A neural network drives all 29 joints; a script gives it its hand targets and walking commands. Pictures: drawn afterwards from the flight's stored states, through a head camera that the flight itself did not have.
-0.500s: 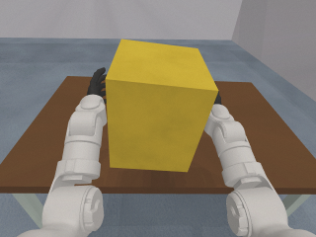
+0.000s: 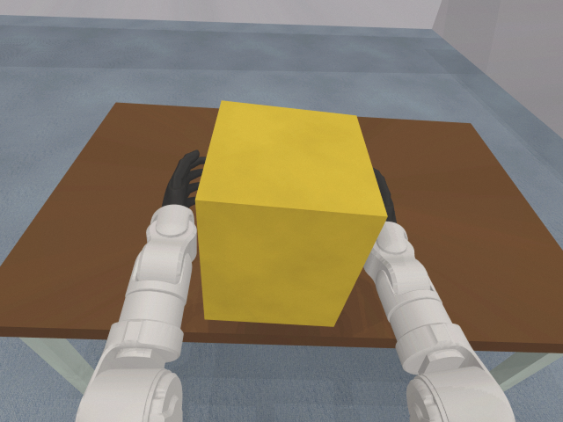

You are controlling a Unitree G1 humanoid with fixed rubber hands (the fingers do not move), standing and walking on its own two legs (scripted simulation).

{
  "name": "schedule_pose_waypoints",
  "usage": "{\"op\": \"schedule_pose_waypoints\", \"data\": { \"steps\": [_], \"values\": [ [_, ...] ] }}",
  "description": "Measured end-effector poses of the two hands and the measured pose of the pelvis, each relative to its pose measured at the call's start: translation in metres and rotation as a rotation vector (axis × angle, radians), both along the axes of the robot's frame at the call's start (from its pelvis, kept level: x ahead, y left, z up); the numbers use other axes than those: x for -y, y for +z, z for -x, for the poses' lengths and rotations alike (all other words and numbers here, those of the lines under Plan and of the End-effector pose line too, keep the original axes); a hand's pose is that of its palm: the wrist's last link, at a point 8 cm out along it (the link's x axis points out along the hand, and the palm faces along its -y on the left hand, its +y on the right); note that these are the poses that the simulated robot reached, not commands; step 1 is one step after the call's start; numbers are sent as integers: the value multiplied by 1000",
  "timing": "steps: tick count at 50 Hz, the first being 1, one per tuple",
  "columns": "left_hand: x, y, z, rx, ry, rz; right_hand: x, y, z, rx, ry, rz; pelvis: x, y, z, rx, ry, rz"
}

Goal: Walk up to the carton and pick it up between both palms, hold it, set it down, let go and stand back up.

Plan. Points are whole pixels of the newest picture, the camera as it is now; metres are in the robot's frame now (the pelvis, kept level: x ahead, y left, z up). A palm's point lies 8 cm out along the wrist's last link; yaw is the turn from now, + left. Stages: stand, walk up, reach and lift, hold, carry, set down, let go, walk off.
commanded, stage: set down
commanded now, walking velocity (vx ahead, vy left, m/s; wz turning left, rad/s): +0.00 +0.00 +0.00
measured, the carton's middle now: (279, 218) +0.39 +0.01 +0.10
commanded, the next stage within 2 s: none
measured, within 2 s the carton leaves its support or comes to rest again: rests again in 1.94 s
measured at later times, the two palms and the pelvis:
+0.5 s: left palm (163, 207) +0.38 +0.17 +0.13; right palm (365, 215) +0.39 -0.12 +0.12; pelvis +0.00 +0.00 +0.00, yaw +0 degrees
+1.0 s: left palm (174, 220) +0.40 +0.17 +0.08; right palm (359, 223) +0.41 -0.12 +0.08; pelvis +0.01 +0.00 +0.00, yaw +0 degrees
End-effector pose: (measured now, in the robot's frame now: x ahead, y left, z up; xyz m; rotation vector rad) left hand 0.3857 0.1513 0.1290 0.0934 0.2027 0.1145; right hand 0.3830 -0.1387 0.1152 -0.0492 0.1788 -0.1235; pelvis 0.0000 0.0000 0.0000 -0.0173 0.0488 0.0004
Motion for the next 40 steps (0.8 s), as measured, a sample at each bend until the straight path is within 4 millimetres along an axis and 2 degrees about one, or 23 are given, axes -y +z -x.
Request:
{"op": "schedule_pose_waypoints", "data": {
  "steps": [8, 16, 24, 33, 40],
  "values": [
    [3, 11, -2, 30, -8, -5, 3, 13, 0, 31, -5, 30, -1, 0, -4, -5, 0, 1],
    [-12, 11, 7, 29, 28, 46, -11, 15, 0, 31, 16, -16, 0, 0, 0, 7, 0, 1],
    [-21, 1, 5, 22, 53, 85, -21, 3, -6, 25, 15, -115, -1, 0, 2, 11, 0, 1],
    [-13, -24, -5, -1, 41, 98, -13, -21, -11, 5, 1, -98, 0, 0, 0, 6, 0, 1],
    [-9, -33, -11, 16, 49, 108, -9, -26, -19, 23, 5, -93, 0, 0, -7, -4, 0, 0]
  ]
}}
